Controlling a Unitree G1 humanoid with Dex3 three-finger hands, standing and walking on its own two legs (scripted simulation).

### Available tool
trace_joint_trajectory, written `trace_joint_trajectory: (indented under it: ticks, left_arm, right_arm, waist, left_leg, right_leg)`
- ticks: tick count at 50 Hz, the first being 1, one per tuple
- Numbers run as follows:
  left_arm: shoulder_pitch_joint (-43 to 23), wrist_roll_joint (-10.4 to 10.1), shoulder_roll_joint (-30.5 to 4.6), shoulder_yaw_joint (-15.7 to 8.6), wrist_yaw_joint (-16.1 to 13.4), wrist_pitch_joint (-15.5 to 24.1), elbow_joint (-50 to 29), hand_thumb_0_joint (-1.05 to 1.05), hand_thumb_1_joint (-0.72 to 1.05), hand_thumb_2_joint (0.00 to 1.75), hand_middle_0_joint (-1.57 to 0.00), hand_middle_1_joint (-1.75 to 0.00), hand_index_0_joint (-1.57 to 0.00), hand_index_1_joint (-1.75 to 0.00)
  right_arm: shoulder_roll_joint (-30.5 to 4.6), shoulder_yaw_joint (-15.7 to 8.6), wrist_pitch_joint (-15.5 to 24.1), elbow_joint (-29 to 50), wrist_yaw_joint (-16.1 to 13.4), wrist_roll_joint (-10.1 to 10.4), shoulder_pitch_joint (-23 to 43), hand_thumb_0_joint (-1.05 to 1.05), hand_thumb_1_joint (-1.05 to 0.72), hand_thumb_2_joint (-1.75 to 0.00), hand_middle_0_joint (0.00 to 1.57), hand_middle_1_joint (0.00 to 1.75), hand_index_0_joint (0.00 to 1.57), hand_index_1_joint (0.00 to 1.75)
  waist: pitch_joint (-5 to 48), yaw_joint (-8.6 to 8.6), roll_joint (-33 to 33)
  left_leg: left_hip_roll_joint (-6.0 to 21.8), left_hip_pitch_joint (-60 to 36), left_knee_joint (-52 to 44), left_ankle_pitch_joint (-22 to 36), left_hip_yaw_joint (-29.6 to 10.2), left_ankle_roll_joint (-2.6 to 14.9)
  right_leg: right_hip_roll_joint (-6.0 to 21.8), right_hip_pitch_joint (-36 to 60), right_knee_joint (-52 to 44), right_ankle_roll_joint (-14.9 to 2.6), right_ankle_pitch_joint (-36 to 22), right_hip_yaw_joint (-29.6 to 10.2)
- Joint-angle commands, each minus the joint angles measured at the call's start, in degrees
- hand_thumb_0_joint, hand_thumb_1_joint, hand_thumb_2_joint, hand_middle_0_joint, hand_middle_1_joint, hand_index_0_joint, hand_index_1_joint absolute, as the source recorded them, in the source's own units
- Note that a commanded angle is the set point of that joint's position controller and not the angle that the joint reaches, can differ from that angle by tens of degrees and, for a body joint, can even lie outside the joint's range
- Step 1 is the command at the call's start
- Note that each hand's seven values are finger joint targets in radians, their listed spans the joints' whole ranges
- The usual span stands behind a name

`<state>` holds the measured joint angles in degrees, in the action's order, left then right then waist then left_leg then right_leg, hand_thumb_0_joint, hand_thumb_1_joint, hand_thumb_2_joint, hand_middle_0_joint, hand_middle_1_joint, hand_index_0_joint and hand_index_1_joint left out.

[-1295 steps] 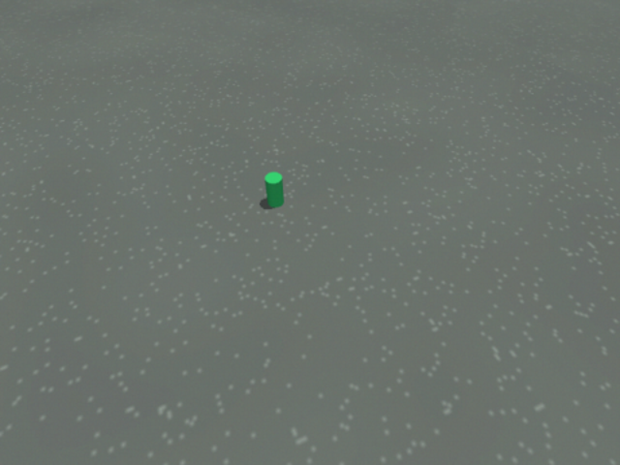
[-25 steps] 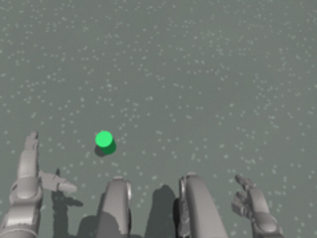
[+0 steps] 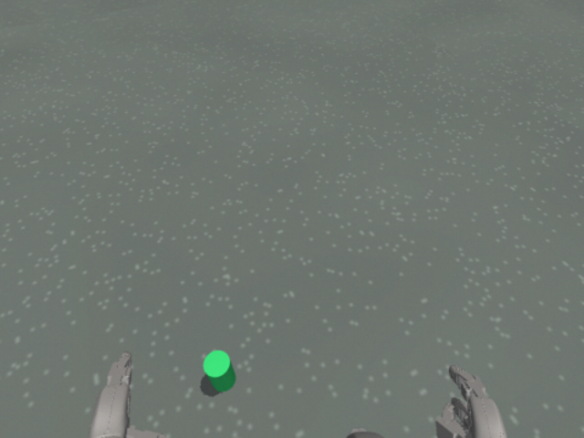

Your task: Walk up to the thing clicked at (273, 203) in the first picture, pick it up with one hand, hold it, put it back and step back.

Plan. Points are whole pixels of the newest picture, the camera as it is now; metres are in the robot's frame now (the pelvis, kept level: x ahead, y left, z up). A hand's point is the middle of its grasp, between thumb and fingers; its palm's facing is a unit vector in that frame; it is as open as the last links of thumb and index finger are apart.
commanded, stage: home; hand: left
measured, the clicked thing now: (220, 371) +0.42 +0.21 -0.64
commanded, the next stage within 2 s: stand in 1.70 s
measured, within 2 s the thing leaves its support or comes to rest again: neither
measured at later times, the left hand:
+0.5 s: hand (153, 434) +0.16 +0.19 -0.04, palm faces +0.12 -0.95 -0.28, open 17.7 cm
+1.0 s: hand out of the picture +0.15 +0.18 -0.04, palm faces +0.12 -0.95 -0.27, open 17.6 cm
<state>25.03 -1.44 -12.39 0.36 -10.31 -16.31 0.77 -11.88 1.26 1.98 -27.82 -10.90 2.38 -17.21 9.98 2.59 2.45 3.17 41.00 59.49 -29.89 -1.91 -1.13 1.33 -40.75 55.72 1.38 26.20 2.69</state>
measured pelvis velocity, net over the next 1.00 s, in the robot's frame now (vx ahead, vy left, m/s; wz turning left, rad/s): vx -0.02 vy -0.01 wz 0.01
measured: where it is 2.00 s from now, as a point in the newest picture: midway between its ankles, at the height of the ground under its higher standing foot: outside the picture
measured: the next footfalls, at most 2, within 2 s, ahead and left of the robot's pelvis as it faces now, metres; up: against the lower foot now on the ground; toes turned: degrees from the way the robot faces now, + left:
none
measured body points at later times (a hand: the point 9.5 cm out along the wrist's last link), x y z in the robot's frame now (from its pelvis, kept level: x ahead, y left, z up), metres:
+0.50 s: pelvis -0.01 +0.00 +0.01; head +0.01 +0.01 +0.46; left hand +0.15 +0.23 -0.02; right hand +0.15 -0.23 -0.06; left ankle +0.00 +0.13 -0.68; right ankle +0.01 -0.14 -0.68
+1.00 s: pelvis -0.02 -0.01 +0.01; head +0.00 +0.00 +0.46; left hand +0.14 +0.23 -0.02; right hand +0.15 -0.24 -0.06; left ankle +0.00 +0.13 -0.68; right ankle +0.01 -0.14 -0.68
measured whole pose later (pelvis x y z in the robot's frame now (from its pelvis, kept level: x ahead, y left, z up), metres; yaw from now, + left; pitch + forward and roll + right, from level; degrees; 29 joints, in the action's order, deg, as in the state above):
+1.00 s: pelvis -0.02 -0.01 +0.01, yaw +1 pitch +6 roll -2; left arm 26.2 -0.7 -11.3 0.3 -7.7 -15.4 1.2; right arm -11.5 1.8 7.6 -29.8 -10.3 0.7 -16.0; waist 5.9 1.4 1.6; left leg 3.0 34.3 54.2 -26.3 -2.1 -1.5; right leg 1.4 -34.1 51.0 1.0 23.1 3.0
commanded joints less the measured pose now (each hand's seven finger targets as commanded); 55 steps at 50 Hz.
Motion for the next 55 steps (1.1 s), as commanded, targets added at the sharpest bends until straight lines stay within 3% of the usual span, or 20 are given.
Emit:
trace_joint_trajectory:
  ticks: [1, 4, 10, 13, 15, 16, 22, 24, 25, 31, 32, 35, 36, 40, 41, 43, 46, 49, 52, 55]
  left_arm:
    - [0.4, 0.7, -5.5, -2.6, -0.4, 2.1, -12.3, 0.00, -0.56, 0.05, -0.05, -0.05, -0.05, -0.05]
    - [1.5, 0.9, -5.2, -2.3, 0.1, 2.3, -13.4, 0.00, -0.59, 0.03, -0.05, -0.05, -0.05, -0.05]
    - [-0.8, 1.3, -4.8, -2.6, 0.9, 3.1, -11.7, 0.00, -0.57, 0.04, -0.05, -0.05, -0.05, -0.05]
    - [-4.1, 1.3, -7.0, -3.6, 0.8, 3.8, -17.3, 0.00, -0.60, 0.03, -0.05, -0.05, -0.05, -0.05]
    - [-2.0, 1.4, -5.8, -2.7, 0.9, 3.5, -15.1, 0.00, -0.61, 0.02, -0.05, -0.04, -0.05, -0.04]
    - [1.6, 1.4, -3.5, -1.4, 1.1, 2.9, -10.2, 0.00, -0.61, 0.01, -0.04, -0.04, -0.04, -0.04]
    - [-2.2, 1.3, -6.8, -3.7, 0.9, 3.5, -14.3, 0.00, -0.61, 0.02, -0.05, -0.04, -0.05, -0.04]
    - [1.3, 1.3, -4.0, -2.0, 1.3, 3.0, -9.0, 0.00, -0.61, 0.01, -0.04, -0.04, -0.04, -0.04]
    - [-0.3, 1.3, -5.5, -3.1, 1.1, 3.4, -12.4, 0.00, -0.61, 0.02, -0.05, -0.04, -0.05, -0.04]
    - [0.4, 1.4, -4.9, -2.8, 1.5, 3.8, -11.2, 0.00, -0.61, 0.02, -0.05, -0.04, -0.05, -0.04]
    - [2.0, 1.4, -3.4, -2.0, 1.6, 3.5, -7.4, 0.00, -0.61, 0.01, -0.04, -0.04, -0.04, -0.04]
    - [-1.7, 1.4, -6.4, -3.7, 1.5, 4.2, -13.5, 0.00, -0.58, 0.04, -0.05, -0.05, -0.05, -0.05]
    - [-1.6, 1.4, -6.0, -3.2, 1.6, 4.2, -12.8, 0.00, -0.60, 0.02, -0.05, -0.05, -0.05, -0.05]
    - [-0.4, 1.4, -3.8, -2.2, 1.7, 3.9, -9.0, 0.00, -0.60, 0.03, -0.05, -0.05, -0.05, -0.05]
    - [-1.7, 1.4, -5.4, -3.4, 1.5, 4.2, -11.6, 0.00, -0.60, 0.03, -0.05, -0.05, -0.05, -0.05]
    - [-2.4, 1.5, -5.9, -3.3, 1.7, 4.4, -12.8, 0.00, -0.59, 0.03, -0.05, -0.05, -0.05, -0.05]
    - [1.3, 1.5, -3.1, -1.9, 1.9, 3.9, -6.7, 0.00, -0.60, 0.02, -0.05, -0.05, -0.05, -0.05]
    - [-2.7, 1.5, -6.2, -3.7, 1.8, 4.6, -12.9, 0.00, -0.60, 0.02, -0.05, -0.05, -0.05, -0.05]
    - [0.5, 1.4, -4.2, -2.7, 2.0, 4.3, -8.2, 0.00, -0.61, 0.02, -0.04, -0.04, -0.04, -0.04]
    - [-0.5, 1.4, -4.6, -3.1, 2.0, 4.4, -9.6, 0.00, -0.61, 0.02, -0.04, -0.04, -0.04, -0.04]
  right_arm:
    - [-6.3, -2.6, 4.5, 9.7, -0.9, -0.9, 4.7, 0.00, -0.90, -0.90, 0.20, 0.30, 0.20, 0.30]
    - [-6.5, -2.7, 5.6, 9.8, -0.9, -1.2, 4.8, 0.00, -0.90, -0.90, 0.20, 0.30, 0.20, 0.30]
    - [-6.5, -2.5, 7.2, 9.6, -0.5, -1.7, 4.9, 0.00, -0.90, -0.90, 0.20, 0.30, 0.20, 0.30]
    - [-6.6, -2.5, 7.6, 9.1, -0.5, -1.8, 4.7, 0.00, -0.90, -0.90, 0.20, 0.30, 0.20, 0.30]
    - [-6.4, -2.3, 7.9, 8.8, -0.5, -1.9, 4.4, 0.00, -0.90, -0.90, 0.20, 0.30, 0.20, 0.30]
    - [-5.9, -2.0, 8.0, 8.8, -0.5, -1.9, 5.0, 0.00, -0.90, -0.90, 0.20, 0.30, 0.20, 0.30]
    - [-6.4, -2.2, 8.1, 7.9, -0.5, -1.9, 4.8, 0.00, -0.90, -0.90, 0.20, 0.30, 0.20, 0.30]
    - [-6.2, -1.9, 8.1, 8.2, -0.3, -1.8, 5.2, 0.00, -0.90, -0.90, 0.20, 0.30, 0.20, 0.30]
    - [-6.1, -2.1, 8.2, 7.8, -0.5, -1.9, 5.1, 0.00, -0.90, -0.90, 0.20, 0.30, 0.20, 0.30]
    - [-6.0, -2.3, 8.3, 7.7, -0.2, -2.0, 4.9, 0.00, -0.90, -0.90, 0.20, 0.30, 0.20, 0.30]
    - [-6.3, -2.3, 8.3, 7.9, 0.0, -1.9, 5.2, 0.00, -0.90, -0.90, 0.20, 0.30, 0.20, 0.30]
    - [-6.4, -2.5, 8.3, 7.8, 0.0, -1.8, 4.9, 0.00, -0.90, -0.90, 0.20, 0.30, 0.20, 0.30]
    - [-6.7, -2.6, 8.3, 7.9, -0.1, -1.9, 4.6, 0.00, -0.90, -0.90, 0.20, 0.30, 0.20, 0.30]
    - [-6.1, -2.2, 8.7, 7.7, 0.0, -2.0, 5.4, 0.00, -0.90, -0.90, 0.20, 0.30, 0.20, 0.30]
    - [-6.1, -2.3, 8.7, 7.7, -0.1, -2.0, 5.2, 0.00, -0.90, -0.90, 0.20, 0.30, 0.20, 0.30]
    - [-6.4, -2.5, 8.8, 7.4, -0.2, -2.0, 5.1, 0.00, -0.90, -0.90, 0.20, 0.30, 0.20, 0.30]
    - [-6.1, -2.2, 9.1, 7.4, -0.2, -2.0, 5.6, 0.00, -0.90, -0.90, 0.20, 0.30, 0.20, 0.30]
    - [-6.3, -2.3, 9.1, 7.3, -0.2, -2.1, 5.4, 0.00, -0.90, -0.90, 0.20, 0.30, 0.20, 0.30]
    - [-5.8, -2.1, 9.2, 7.3, -0.2, -2.1, 5.6, 0.00, -0.90, -0.90, 0.20, 0.30, 0.20, 0.30]
    - [-6.0, -2.2, 9.3, 7.8, -0.3, -2.0, 6.1, 0.00, -0.90, -0.90, 0.20, 0.30, 0.20, 0.30]
  waist:
    - [0.7, -0.56, -1.9]
    - [0.5, -0.68, -1.6]
    - [-0.7, -0.02, -0.8]
    - [2.2, -0.97, 2.3]
    - [2.7, -0.73, 1.8]
    - [1.7, -0.60, 1.1]
    - [2.5, -1.27, 0.9]
    - [-0.4, -1.02, -0.5]
    - [1.7, -1.36, 0.5]
    - [0.9, -1.34, 0.4]
    - [-0.2, -1.13, -1.2]
    - [1.9, -1.89, 0.7]
    - [2.1, -1.10, 1.2]
    - [-0.5, -1.03, -0.8]
    - [0.5, -1.49, 0.1]
    - [1.1, -1.20, 0.2]
    - [-1.4, -0.81, -2.5]
    - [0.9, -1.47, -0.3]
    - [-1.4, -1.15, -1.6]
    - [-0.6, -1.39, -0.9]
  left_leg:
    - [-2.6, -4.7, -12.3, 11.0, 1.3, 1.65]
    - [-2.5, -5.9, -13.0, 12.6, 1.1, 1.46]
    - [-2.7, -6.4, -14.1, 9.6, 1.3, 1.42]
    - [-2.7, -8.6, -15.0, 10.4, 1.0, 0.95]
    - [-2.7, -9.1, -14.6, 12.7, 1.0, 0.91]
    - [-2.9, -8.8, -14.3, 12.9, 1.1, 0.94]
    - [-2.8, -8.9, -14.4, 14.2, 1.1, 0.99]
    - [-2.6, -7.9, -15.1, 12.8, 0.8, 0.97]
    - [-2.6, -8.9, -14.7, 14.2, 0.9, 0.92]
    - [-2.6, -8.9, -14.9, 14.4, 1.1, 0.84]
    - [-2.5, -8.1, -15.3, 13.1, 1.0, 0.95]
    - [-2.6, -8.8, -15.3, 13.6, 1.1, 0.91]
    - [-2.6, -9.2, -15.2, 13.7, 1.2, 0.89]
    - [-2.6, -7.8, -15.4, 11.0, 1.2, 1.16]
    - [-2.8, -8.1, -15.4, 10.7, 1.4, 1.19]
    - [-2.9, -8.9, -15.1, 11.6, 1.7, 1.17]
    - [-2.9, -7.4, -15.0, 10.0, 1.8, 1.45]
    - [-3.0, -8.3, -15.6, 9.0, 1.7, 1.34]
    - [-3.0, -7.1, -15.3, 8.4, 2.0, 1.46]
    - [-3.1, -7.3, -15.4, 7.1, 1.9, 1.47]
  right_leg:
    - [-2.2, 7.5, -10.6, -1.50, -8.3, 1.9]
    - [-2.3, 8.2, -10.8, -1.56, -9.5, 2.0]
    - [-2.1, 8.7, -11.6, -1.50, -7.1, 1.6]
    - [-2.2, 10.2, -11.3, -1.71, -7.8, 1.7]
    - [-2.2, 10.9, -11.1, -1.79, -9.7, 1.7]
    - [-2.2, 10.9, -11.4, -1.76, -9.9, 1.6]
    - [-2.2, 11.8, -11.9, -1.77, -11.0, 1.7]
    - [-2.4, 10.7, -12.1, -1.81, -9.5, 2.1]
    - [-2.4, 11.7, -12.0, -1.85, -10.7, 2.0]
    - [-2.4, 11.8, -12.1, -1.81, -10.9, 2.1]
    - [-2.5, 11.2, -12.3, -1.83, -9.7, 2.1]
    - [-2.3, 12.0, -12.2, -1.88, -10.3, 1.9]
    - [-2.3, 11.8, -12.1, -1.90, -10.4, 1.7]
    - [-2.3, 11.0, -12.8, -1.72, -8.2, 1.7]
    - [-2.1, 11.7, -13.1, -1.72, -8.0, 1.5]
    - [-2.0, 11.6, -13.1, -1.62, -8.8, 1.4]
    - [-2.0, 10.5, -13.7, -1.47, -7.6, 1.3]
    - [-1.9, 11.7, -13.7, -1.53, -6.6, 1.3]
    - [-2.0, 10.3, -14.1, -1.43, -6.1, 1.2]
    - [-1.8, 10.6, -14.3, -1.41, -4.9, 1.1]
